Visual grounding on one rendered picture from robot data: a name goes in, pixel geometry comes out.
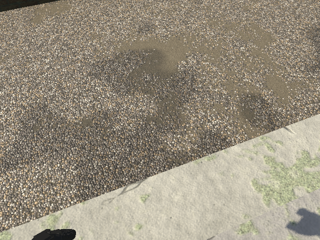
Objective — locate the robot left hand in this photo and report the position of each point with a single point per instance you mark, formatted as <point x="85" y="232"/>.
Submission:
<point x="58" y="234"/>

